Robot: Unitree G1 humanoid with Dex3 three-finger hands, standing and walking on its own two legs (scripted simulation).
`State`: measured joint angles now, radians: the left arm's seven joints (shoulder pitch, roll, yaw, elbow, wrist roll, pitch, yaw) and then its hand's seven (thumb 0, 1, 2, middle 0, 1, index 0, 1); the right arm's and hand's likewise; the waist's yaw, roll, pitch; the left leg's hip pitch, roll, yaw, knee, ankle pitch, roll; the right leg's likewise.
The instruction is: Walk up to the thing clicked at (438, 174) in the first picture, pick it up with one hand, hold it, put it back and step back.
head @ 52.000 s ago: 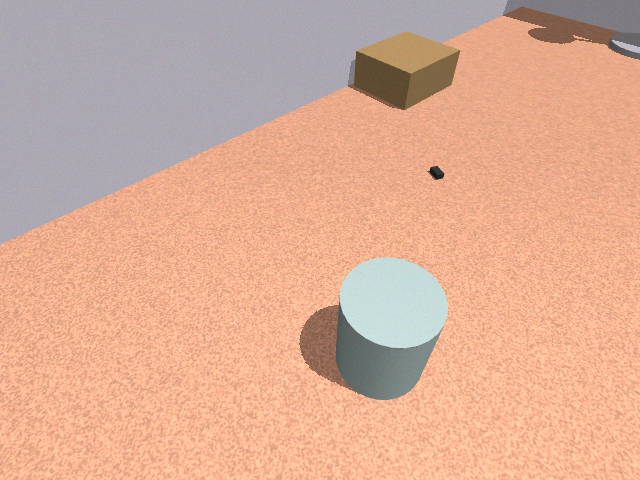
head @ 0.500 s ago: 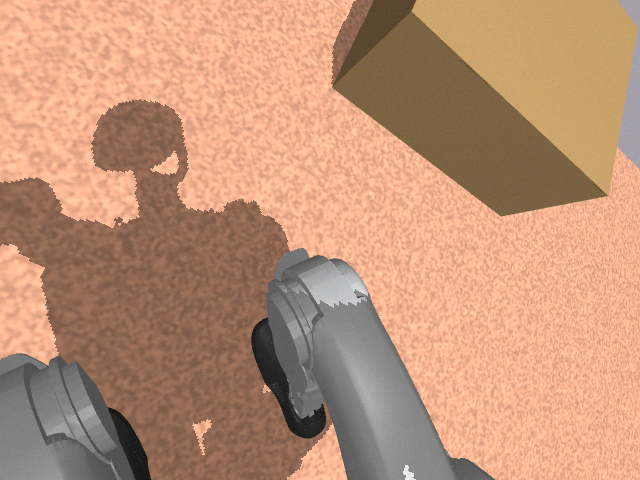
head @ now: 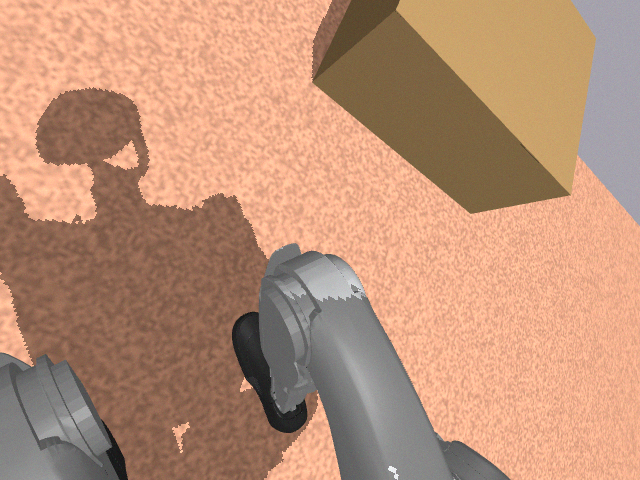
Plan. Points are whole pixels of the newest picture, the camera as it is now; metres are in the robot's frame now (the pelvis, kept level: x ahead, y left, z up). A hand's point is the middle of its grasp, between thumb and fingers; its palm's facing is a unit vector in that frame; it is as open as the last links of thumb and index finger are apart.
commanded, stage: rest palm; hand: left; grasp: from above
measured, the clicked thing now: out of the picture +0.47 +0.32 -0.30
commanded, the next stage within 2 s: close in 0.18 s
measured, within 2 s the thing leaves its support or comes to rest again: neither
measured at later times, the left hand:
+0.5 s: hand out of the picture +0.45 +0.32 -0.26, palm faces -0.41 -0.24 -0.88, open 10.8 cm
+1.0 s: hand out of the picture +0.45 +0.32 -0.26, palm faces -0.39 -0.24 -0.89, open 8.2 cm
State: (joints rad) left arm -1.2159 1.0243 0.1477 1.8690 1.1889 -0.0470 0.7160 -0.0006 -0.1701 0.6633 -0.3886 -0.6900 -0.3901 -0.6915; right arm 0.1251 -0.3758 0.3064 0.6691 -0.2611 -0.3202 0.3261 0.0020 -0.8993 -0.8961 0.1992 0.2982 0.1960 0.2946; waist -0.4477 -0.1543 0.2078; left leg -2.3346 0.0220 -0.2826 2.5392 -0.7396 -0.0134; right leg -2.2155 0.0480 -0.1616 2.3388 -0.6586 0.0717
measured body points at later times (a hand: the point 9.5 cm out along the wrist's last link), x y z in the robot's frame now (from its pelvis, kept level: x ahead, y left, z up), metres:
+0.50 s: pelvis -0.01 +0.00 +0.01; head +0.29 +0.12 +0.31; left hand +0.46 +0.33 -0.21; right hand +0.02 -0.24 -0.04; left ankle +0.06 +0.13 -0.28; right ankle +0.12 -0.13 -0.28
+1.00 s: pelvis -0.01 +0.00 +0.01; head +0.30 +0.12 +0.31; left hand +0.47 +0.33 -0.21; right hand +0.01 -0.24 -0.03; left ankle +0.06 +0.13 -0.28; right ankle +0.12 -0.13 -0.28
